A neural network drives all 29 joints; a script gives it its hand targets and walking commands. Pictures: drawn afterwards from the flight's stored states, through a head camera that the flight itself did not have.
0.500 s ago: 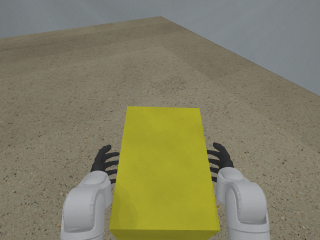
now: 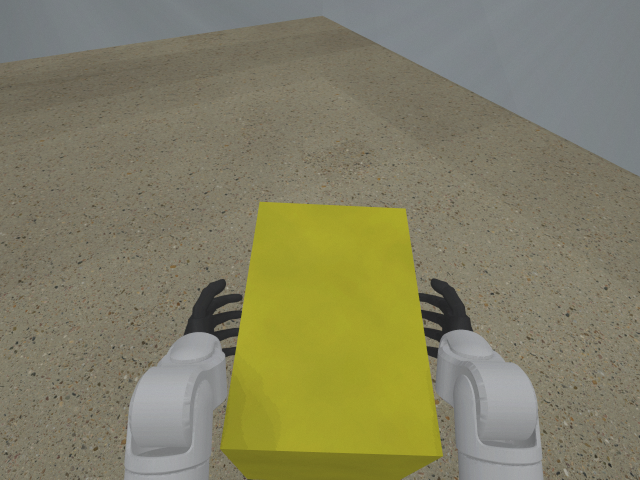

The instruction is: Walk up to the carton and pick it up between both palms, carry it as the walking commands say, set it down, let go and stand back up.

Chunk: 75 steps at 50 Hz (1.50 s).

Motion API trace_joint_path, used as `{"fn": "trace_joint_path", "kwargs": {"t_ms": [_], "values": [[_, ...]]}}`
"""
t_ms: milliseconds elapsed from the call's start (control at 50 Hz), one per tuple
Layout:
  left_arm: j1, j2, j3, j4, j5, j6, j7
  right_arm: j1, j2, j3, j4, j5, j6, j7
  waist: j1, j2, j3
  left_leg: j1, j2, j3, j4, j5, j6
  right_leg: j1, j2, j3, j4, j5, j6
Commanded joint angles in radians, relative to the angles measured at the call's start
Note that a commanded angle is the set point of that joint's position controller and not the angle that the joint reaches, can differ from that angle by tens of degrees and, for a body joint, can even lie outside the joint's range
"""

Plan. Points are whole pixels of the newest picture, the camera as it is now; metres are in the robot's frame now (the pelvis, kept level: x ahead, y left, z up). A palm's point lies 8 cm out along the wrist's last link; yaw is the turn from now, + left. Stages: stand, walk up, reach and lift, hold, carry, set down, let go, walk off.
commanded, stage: carry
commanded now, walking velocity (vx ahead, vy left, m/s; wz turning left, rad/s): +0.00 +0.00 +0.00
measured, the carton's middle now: (326, 343) +0.31 +0.00 +0.01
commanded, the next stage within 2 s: hold in 1.00 s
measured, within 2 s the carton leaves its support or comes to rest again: neither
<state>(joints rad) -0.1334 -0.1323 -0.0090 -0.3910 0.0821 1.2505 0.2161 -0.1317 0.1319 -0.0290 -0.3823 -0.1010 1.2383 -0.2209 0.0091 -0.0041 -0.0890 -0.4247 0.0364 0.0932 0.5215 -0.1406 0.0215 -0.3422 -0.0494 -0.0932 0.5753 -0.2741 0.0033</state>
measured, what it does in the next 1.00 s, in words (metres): stands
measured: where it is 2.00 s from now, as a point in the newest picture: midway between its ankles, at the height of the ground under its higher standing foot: outside the picture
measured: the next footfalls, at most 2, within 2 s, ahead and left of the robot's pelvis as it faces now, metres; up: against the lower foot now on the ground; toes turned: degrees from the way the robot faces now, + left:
none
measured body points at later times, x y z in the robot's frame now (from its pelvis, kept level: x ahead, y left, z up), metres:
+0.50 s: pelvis +0.02 +0.00 +0.00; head +0.00 +0.00 +0.45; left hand +0.29 +0.14 +0.08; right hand +0.30 -0.14 +0.09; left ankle +0.08 +0.11 -0.73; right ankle +0.01 -0.12 -0.73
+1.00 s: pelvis +0.02 +0.00 +0.00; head +0.01 +0.01 +0.45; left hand +0.30 +0.15 +0.08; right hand +0.31 -0.13 +0.08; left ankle +0.08 +0.11 -0.73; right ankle +0.01 -0.12 -0.73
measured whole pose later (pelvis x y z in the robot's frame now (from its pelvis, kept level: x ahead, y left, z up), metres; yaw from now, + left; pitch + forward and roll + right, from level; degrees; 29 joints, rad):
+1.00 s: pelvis +0.02 +0.00 +0.00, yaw +1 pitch +3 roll +0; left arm -0.17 -0.14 0.01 -0.27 0.11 1.17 0.21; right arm -0.18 0.14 -0.05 -0.25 -0.13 1.16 -0.20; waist 0.02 -0.01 -0.10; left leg -0.41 0.03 0.07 0.55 -0.18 0.02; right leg -0.31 -0.05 -0.11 0.57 -0.31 0.01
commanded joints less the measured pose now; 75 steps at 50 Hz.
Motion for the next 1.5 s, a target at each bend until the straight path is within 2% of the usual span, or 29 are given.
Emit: {"fn": "trace_joint_path", "kwargs": {"t_ms": [0,280,980,1000,1020,1040,1060,1080,1100,1120,1140,1180,1240,1280,1360,1480], "values": [[-0.396,-1.002,-0.532,-0.119,-0.335,-0.050,-0.212,-0.416,0.968,0.568,-0.133,0.359,-0.040,0.235,0.006,-0.001,-0.245,0.117,0.094,-0.106,-0.078,-0.032,0.004,0.071,-0.092,0.103,-0.111,0.028,-0.042],[-0.410,-1.010,-0.528,-0.098,-0.339,-0.058,-0.219,-0.421,0.974,0.547,-0.098,0.344,-0.047,0.235,0.007,-0.005,-0.256,0.143,0.089,-0.109,-0.034,0.066,0.012,0.073,-0.095,0.093,-0.102,0.083,-0.038],[-0.443,-1.018,-0.505,-0.010,-0.312,-0.136,-0.241,-0.447,0.976,0.502,0.012,0.306,-0.125,0.262,0.010,0.005,-0.270,0.159,0.083,-0.115,-0.050,0.075,0.023,0.090,-0.082,0.064,-0.098,0.077,-0.036],[-0.306,-0.667,-0.154,0.340,0.032,-0.235,-0.260,-0.308,0.625,0.151,0.362,-0.015,-0.243,0.288,-0.008,-0.063,0.148,0.261,-0.147,-0.169,-0.138,-0.176,0.018,0.039,0.124,0.121,-0.224,-0.062,-0.066],[-0.299,-0.489,-0.058,0.691,0.006,-0.321,-0.265,-0.335,0.464,0.033,0.713,0.002,-0.336,0.285,-0.010,-0.049,0.116,0.324,-0.118,-0.179,-0.131,-0.153,0.006,0.019,0.113,0.160,-0.230,-0.060,-0.075],[-0.235,-0.568,-0.171,0.482,-0.056,-0.421,-0.274,-0.270,0.538,0.139,0.570,0.027,-0.440,0.295,-0.026,-0.008,0.037,0.401,-0.096,-0.189,-0.129,0.007,-0.007,0.066,0.100,0.184,-0.226,0.069,-0.068],[-0.247,-0.660,-0.280,0.347,-0.099,-0.472,-0.289,-0.234,0.655,0.231,0.502,0.057,-0.495,0.310,-0.022,0.005,-0.058,0.476,-0.096,-0.196,-0.114,0.200,-0.016,0.086,0.097,0.197,-0.214,0.236,-0.053],[-0.305,-0.749,-0.378,0.286,-0.143,-0.508,-0.308,-0.268,0.769,0.331,0.439,0.107,-0.532,0.323,-0.017,0.005,-0.213,0.518,-0.096,-0.205,-0.099,0.371,-0.022,0.175,0.106,0.206,-0.192,0.417,-0.035],[-0.410,-0.823,-0.430,0.196,-0.180,-0.543,-0.312,-0.411,0.830,0.454,0.333,0.192,-0.569,0.346,0.020,0.021,-0.402,0.549,-0.093,-0.220,-0.080,0.503,-0.035,0.251,0.115,0.214,-0.153,0.536,-0.021],[-0.494,-0.860,-0.478,0.139,-0.193,-0.561,-0.315,-0.520,0.862,0.522,0.255,0.232,-0.590,0.361,0.038,0.026,-0.489,0.573,-0.096,-0.218,-0.064,0.557,-0.043,0.288,0.122,0.215,-0.136,0.575,-0.014],[-0.482,-0.884,-0.504,0.140,-0.196,-0.569,-0.315,-0.542,0.864,0.548,0.209,0.238,-0.600,0.364,0.032,0.031,-0.498,0.595,-0.098,-0.218,-0.064,0.536,-0.045,0.283,0.126,0.214,-0.139,0.550,-0.019],[-0.513,-0.894,-0.498,0.210,-0.179,-0.565,-0.319,-0.567,0.815,0.520,0.252,0.214,-0.605,0.371,0.009,0.025,-0.397,0.583,-0.097,-0.224,-0.080,0.300,-0.037,0.203,0.128,0.196,-0.167,0.322,-0.053],[-0.499,-0.872,-0.430,0.332,-0.138,-0.544,-0.329,-0.517,0.822,0.464,0.424,0.182,-0.601,0.378,0.027,0.002,-0.216,0.617,-0.106,-0.210,-0.071,0.130,-0.041,0.039,0.090,0.200,-0.218,0.118,-0.084],[-0.518,-0.903,-0.404,0.430,-0.126,-0.529,-0.347,-0.538,0.841,0.421,0.506,0.155,-0.593,0.387,0.018,0.006,-0.132,0.600,-0.106,-0.203,-0.076,0.054,-0.045,0.001,0.084,0.203,-0.233,0.040,-0.091],[-0.616,-0.977,-0.358,0.544,-0.112,-0.521,-0.391,-0.630,0.903,0.352,0.626,0.117,-0.586,0.414,0.009,0.008,-0.053,0.600,-0.105,-0.202,-0.083,-0.013,-0.047,-0.037,0.070,0.220,-0.260,-0.040,-0.095],[-0.699,-1.031,-0.285,0.647,-0.082,-0.523,-0.433,-0.725,0.962,0.291,0.723,0.082,-0.581,0.451,0.019,-0.003,-0.049,0.606,-0.108,-0.196,-0.104,-0.003,-0.044,-0.012,0.069,0.229,-0.283,-0.043,-0.084]]}}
